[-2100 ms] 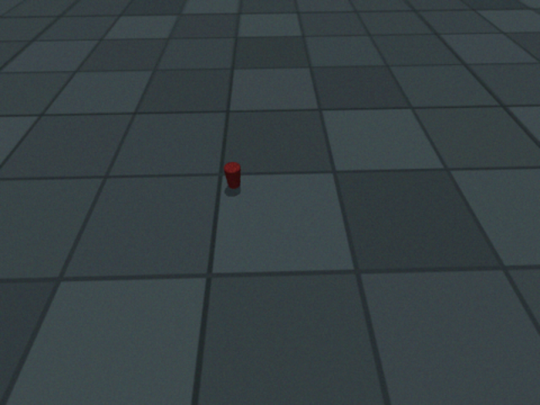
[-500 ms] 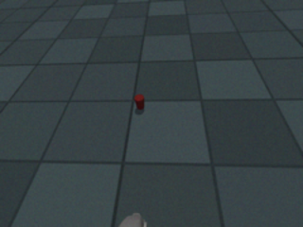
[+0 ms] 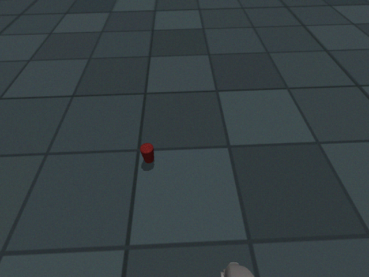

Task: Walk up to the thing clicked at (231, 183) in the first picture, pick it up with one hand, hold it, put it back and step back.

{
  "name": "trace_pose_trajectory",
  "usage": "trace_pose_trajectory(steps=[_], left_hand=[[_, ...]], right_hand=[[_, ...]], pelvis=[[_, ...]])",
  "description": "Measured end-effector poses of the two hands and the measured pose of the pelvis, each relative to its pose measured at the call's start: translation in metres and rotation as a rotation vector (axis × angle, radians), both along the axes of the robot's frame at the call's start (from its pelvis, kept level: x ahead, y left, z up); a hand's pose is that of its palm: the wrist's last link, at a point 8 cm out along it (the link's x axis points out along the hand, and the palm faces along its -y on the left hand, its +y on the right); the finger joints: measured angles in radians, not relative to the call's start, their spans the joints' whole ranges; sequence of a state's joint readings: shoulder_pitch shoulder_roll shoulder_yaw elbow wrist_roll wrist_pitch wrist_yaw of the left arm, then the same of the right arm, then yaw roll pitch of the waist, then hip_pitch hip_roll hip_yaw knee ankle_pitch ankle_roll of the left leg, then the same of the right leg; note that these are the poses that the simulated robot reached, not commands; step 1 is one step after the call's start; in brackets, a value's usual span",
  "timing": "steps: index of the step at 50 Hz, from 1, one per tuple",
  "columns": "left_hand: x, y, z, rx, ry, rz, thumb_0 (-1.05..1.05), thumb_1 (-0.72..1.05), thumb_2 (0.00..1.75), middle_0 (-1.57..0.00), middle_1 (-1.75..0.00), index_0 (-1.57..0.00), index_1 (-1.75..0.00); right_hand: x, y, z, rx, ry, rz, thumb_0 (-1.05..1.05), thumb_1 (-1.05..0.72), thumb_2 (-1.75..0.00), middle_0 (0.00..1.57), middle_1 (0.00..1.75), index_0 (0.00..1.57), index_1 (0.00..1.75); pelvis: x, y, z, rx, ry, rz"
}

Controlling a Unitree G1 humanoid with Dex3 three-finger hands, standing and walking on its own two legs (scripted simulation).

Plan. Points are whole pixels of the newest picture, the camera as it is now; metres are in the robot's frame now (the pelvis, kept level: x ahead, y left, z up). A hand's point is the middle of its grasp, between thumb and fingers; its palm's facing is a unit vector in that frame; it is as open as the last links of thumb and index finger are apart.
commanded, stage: walk up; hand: left
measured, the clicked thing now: (147, 154) +0.96 +0.25 -0.71
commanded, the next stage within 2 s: none
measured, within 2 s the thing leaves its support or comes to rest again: neither
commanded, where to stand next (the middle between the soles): +0.63 +0.04 m, yaw +0 degrees
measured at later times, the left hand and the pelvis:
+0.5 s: hand (85, 249) +0.23 +0.28 -0.15, palm faces +0.02 -0.93 -0.37, open 7.4 cm; pelvis +0.22 +0.00 -0.01, yaw +3 degrees
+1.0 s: hand (103, 171) +0.46 +0.27 -0.13, palm faces -0.01 -0.90 -0.43, open 7.4 cm; pelvis +0.39 -0.01 -0.02, yaw +1 degrees
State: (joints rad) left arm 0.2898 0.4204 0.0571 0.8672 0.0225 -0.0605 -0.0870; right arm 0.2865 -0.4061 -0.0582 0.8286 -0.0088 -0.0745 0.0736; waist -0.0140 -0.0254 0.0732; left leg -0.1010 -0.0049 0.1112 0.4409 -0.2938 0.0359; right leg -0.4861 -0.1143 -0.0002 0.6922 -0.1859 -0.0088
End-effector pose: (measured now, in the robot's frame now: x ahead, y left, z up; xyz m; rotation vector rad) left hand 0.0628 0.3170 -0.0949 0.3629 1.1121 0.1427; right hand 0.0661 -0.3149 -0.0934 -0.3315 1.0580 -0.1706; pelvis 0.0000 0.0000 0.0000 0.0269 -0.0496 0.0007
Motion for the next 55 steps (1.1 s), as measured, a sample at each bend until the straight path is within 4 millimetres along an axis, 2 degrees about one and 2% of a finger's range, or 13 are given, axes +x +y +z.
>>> trace_pose_trajectory(steps=[5, 8, 13, 17, 23, 27, 30, 33, 37, 42, 47, 50, 55], left_hand=[[0.068, -0.008, 0.005, 0.07, -0.042, -0.006, 0.01, 0.9, 0.9, -0.2, -0.3, -0.2, -0.3], [0.097, -0.017, 0.009, 0.086, -0.093, 0.012, 0.01, 0.9, 0.9, -0.2, -0.3, -0.2, -0.3], [0.117, -0.029, 0.02, 0.069, -0.081, 0.049, 0.01, 0.9, 0.89, -0.2, -0.3, -0.2, -0.3], [0.127, -0.029, 0.017, 0.054, -0.037, 0.062, 0.01, 0.9, 0.89, -0.2, -0.3, -0.2, -0.31], [0.148, -0.009, -0.005, 0.021, 0.012, 0.1, 0.01, 0.9, 0.89, -0.2, -0.3, -0.2, -0.31], [0.174, 0.012, -0.03, 0.011, 0.059, 0.11, 0.01, 0.9, 0.89, -0.2, -0.3, -0.2, -0.31], [0.202, 0.017, -0.034, 0.003, 0.079, 0.1, 0.01, 0.9, 0.9, -0.2, -0.3, -0.2, -0.3], [0.235, 0.019, -0.029, -0.01, 0.058, 0.081, 0.01, 0.9, 0.9, -0.2, -0.3, -0.2, -0.3], [0.273, 0.017, -0.02, -0.018, 0.043, 0.05, 0.01, 0.9, 0.9, -0.2, -0.3, -0.2, -0.3], [0.321, 0.011, -0.008, 0.002, 0.037, 0.019, 0.01, 0.9, 0.9, -0.2, -0.3, -0.2, -0.3], [0.371, 0.003, -0.002, 0.063, -0.023, 0.013, 0.01, 0.9, 0.9, -0.2, -0.3, -0.2, -0.3], [0.387, -0.003, 0.003, 0.078, -0.059, 0.034, 0.01, 0.9, 0.9, -0.2, -0.3, -0.2, -0.3], [0.399, -0.005, 0.015, 0.075, -0.043, 0.059, 0.01, 0.9, 0.89, -0.2, -0.3, -0.2, -0.3]], right_hand=[[0.023, -0.032, -0.027, 0.004, 0.082, -0.039, 0.01, -0.9, -0.89, 0.2, 0.3, 0.21, 0.3], [0.048, -0.038, -0.038, 0.005, 0.136, -0.03, 0.01, -0.9, -0.89, 0.2, 0.3, 0.2, 0.3], [0.107, -0.032, -0.031, 0.032, 0.123, 0.013, 0.01, -0.91, -0.89, 0.2, 0.3, 0.2, 0.3], [0.156, -0.023, -0.021, 0.041, 0.09, 0.051, 0.01, -0.9, -0.89, 0.2, 0.3, 0.2, 0.3], [0.233, -0.004, -0.01, 0.01, 0.05, 0.101, 0.01, -0.9, -0.89, 0.2, 0.3, 0.2, 0.3], [0.28, 0.008, -0.006, -0.039, -0.021, 0.104, 0.01, -0.9, -0.89, 0.2, 0.3, 0.2, 0.3], [0.297, 0.016, 0.002, -0.045, -0.057, 0.073, 0.01, -0.9, -0.89, 0.2, 0.3, 0.2, 0.3], [0.304, 0.019, 0.01, -0.051, -0.041, 0.054, 0.01, -0.9, -0.89, 0.2, 0.3, 0.21, 0.3], [0.309, 0.018, 0.012, -0.051, 0.001, 0.038, 0.01, -0.9, -0.89, 0.2, 0.3, 0.21, 0.3], [0.317, 0.006, 0.0, -0.027, 0.052, 0.004, 0.01, -0.9, -0.89, 0.21, 0.3, 0.21, 0.3], [0.34, -0.012, -0.029, 0.001, 0.103, -0.016, 0.01, -0.9, -0.89, 0.21, 0.3, 0.21, 0.3], [0.363, -0.013, -0.038, 0.012, 0.132, -0.008, 0.01, -0.9, -0.89, 0.2, 0.3, 0.2, 0.3], [0.41, -0.005, -0.032, 0.036, 0.113, 0.025, 0.01, -0.9, -0.89, 0.2, 0.3, 0.2, 0.3]], pelvis=[[0.058, -0.022, -0.015, -0.001, 0.009, 0.005], [0.083, -0.031, -0.018, -0.018, 0.003, 0.016], [0.12, -0.032, -0.004, -0.023, 0.003, 0.027], [0.15, -0.03, 0.001, -0.031, 0.008, 0.033], [0.199, -0.014, -0.006, -0.051, 0.005, 0.046], [0.236, 0.005, -0.02, -0.038, 0.001, 0.043], [0.256, 0.012, -0.017, -0.039, -0.005, 0.041], [0.275, 0.014, -0.009, -0.03, -0.006, 0.034], [0.3, 0.015, -0.003, -0.021, -0.004, 0.024], [0.335, 0.01, -0.002, -0.013, 0.0, 0.017], [0.375, -0.007, -0.017, -0.017, -0.002, 0.018], [0.391, -0.012, -0.017, -0.025, -0.01, 0.022], [0.418, -0.009, -0.006, -0.031, -0.007, 0.024]])
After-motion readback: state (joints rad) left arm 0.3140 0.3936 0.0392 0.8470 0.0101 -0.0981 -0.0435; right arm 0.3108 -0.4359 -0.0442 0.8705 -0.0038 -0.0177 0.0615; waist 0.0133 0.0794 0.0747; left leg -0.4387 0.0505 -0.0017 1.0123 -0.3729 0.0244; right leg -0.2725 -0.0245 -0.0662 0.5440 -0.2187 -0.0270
